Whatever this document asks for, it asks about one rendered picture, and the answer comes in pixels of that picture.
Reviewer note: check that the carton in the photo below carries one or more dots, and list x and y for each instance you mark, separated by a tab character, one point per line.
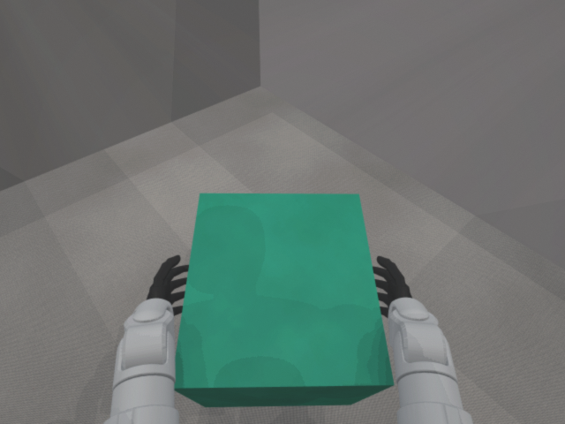
281	306

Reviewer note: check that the robot left forearm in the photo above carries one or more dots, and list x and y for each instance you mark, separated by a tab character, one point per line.
145	369

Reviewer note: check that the robot right forearm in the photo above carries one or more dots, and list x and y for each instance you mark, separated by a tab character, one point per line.
424	369

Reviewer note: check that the left robot hand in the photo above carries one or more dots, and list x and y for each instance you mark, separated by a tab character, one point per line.
163	286

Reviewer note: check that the right robot hand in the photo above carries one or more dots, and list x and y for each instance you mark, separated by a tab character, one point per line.
395	287

